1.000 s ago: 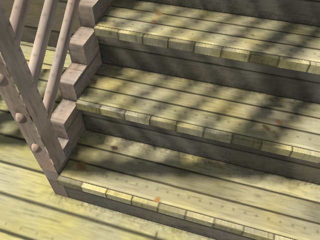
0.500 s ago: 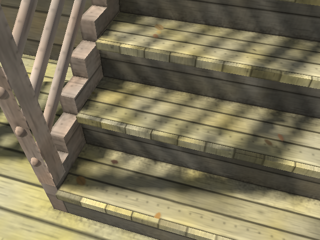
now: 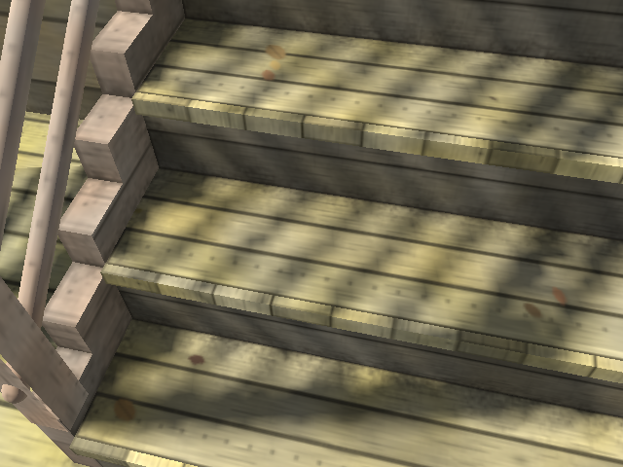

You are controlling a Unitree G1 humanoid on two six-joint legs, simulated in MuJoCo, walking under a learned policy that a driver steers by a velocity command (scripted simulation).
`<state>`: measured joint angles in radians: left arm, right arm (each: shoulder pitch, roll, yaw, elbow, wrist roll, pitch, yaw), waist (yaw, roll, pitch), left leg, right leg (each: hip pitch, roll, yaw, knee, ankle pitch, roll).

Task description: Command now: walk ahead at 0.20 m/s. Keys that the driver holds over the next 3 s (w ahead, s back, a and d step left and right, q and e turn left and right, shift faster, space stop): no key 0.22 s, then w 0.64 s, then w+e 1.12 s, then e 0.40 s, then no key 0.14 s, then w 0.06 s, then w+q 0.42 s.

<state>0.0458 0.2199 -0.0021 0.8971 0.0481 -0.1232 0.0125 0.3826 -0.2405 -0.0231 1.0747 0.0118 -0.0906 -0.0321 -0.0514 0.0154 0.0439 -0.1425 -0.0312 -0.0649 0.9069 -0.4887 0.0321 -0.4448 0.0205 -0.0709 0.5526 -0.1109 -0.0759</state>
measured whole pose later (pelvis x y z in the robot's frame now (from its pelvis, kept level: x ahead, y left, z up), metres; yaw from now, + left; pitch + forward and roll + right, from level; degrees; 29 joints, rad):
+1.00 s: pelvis +0.26 +0.14 +0.01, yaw +0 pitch +6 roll +1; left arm 0.47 0.18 0.04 1.10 0.01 -0.05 0.04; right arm -0.09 -0.10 0.04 0.57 -0.02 -0.02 0.00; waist 0.11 -0.05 0.05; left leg -1.24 0.18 0.04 1.52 -0.58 0.09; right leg 0.09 -0.18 0.00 0.09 -0.27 0.05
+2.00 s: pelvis +0.48 +0.10 +0.21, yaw -22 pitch +2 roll +1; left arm 0.44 0.30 0.04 0.95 -0.01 0.00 -0.13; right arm -0.13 -0.30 -0.01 0.80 -0.11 -0.06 0.05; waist 0.18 -0.15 -0.06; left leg 0.02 0.29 0.56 0.28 -0.20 -0.11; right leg -0.72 -0.04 0.04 1.28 -0.22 -0.11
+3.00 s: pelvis +0.55 -0.23 +0.30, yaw -41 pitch +4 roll -1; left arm 0.13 0.24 -0.01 0.90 0.08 -0.05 -0.10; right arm 0.43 -0.19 -0.01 1.01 -0.10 -0.13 0.00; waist -0.12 0.03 -0.13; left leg -0.80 -0.07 -0.09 1.90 -0.51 0.01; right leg -0.44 -0.08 -0.10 1.01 -0.88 0.15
